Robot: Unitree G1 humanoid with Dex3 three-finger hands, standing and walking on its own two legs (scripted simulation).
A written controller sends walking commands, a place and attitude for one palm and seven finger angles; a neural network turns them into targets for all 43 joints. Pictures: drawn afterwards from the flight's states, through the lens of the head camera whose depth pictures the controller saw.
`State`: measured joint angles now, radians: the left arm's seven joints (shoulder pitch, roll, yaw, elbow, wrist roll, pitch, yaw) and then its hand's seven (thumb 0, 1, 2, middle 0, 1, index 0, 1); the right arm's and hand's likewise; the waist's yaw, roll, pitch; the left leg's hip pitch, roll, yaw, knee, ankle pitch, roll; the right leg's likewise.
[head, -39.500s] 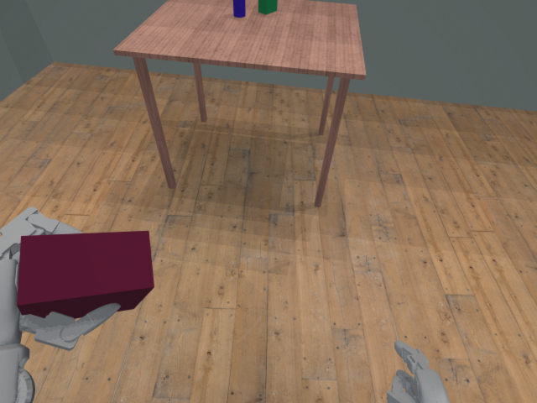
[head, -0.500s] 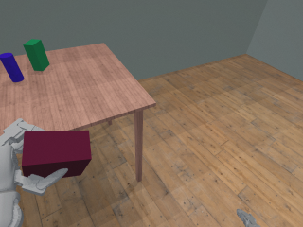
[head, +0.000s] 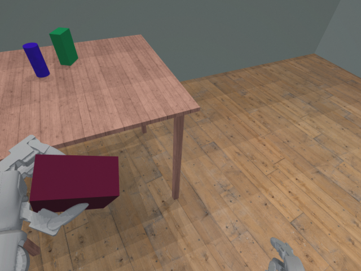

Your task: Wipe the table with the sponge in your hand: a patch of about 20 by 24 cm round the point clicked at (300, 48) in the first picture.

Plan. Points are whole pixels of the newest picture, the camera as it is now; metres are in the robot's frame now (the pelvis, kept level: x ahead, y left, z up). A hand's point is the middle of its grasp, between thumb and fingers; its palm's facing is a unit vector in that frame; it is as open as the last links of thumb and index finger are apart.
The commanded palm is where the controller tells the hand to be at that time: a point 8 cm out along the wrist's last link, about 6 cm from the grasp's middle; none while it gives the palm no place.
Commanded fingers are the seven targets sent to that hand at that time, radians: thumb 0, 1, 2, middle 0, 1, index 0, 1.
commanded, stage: stand and wait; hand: left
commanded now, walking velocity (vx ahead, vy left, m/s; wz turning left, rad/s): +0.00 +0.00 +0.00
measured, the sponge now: (87, 185) +0.22 +0.18 +0.15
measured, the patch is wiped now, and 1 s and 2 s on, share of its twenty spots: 1.00 1.00 1.00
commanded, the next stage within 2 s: none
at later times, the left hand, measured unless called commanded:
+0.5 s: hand (32, 162) +0.24 +0.28 +0.17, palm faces +0.42 -0.83 -0.38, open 10.2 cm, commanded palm +0.19 +0.31 +0.19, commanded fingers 0.00 0.10 1.30 -1.20 -1.60 -1.20 -1.60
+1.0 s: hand (30, 167) +0.23 +0.28 +0.16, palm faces +0.41 -0.85 -0.33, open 10.2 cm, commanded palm +0.18 +0.32 +0.19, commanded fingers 0.00 0.10 1.30 -1.20 -1.60 -1.20 -1.60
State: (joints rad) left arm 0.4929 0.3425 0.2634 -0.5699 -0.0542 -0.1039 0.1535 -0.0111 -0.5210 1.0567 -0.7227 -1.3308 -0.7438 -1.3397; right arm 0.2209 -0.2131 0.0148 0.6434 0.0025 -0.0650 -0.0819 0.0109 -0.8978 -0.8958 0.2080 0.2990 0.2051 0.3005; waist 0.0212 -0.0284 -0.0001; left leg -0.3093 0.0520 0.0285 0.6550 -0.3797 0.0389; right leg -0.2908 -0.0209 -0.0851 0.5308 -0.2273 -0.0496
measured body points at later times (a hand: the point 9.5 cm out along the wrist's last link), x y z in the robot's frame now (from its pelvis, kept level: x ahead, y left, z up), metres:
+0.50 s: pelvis +0.03 +0.03 +0.00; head +0.04 +0.04 +0.45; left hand +0.21 +0.32 +0.19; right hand +0.21 -0.20 -0.07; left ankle +0.04 +0.15 -0.73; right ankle +0.05 -0.09 -0.73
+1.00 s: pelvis +0.02 +0.04 +0.01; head +0.02 +0.05 +0.46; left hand +0.21 +0.33 +0.18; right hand +0.21 -0.19 -0.07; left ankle +0.04 +0.15 -0.73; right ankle +0.05 -0.09 -0.73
